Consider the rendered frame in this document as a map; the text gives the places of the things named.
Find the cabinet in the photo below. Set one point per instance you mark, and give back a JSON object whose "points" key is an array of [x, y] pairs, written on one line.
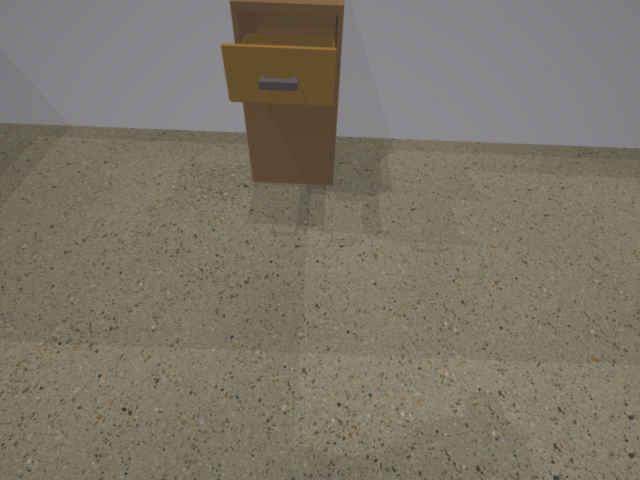
{"points": [[291, 143]]}

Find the handle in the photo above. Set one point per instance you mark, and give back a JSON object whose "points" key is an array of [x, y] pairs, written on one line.
{"points": [[278, 84]]}

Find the drawer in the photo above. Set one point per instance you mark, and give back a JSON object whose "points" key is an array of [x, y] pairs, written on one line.
{"points": [[312, 59]]}

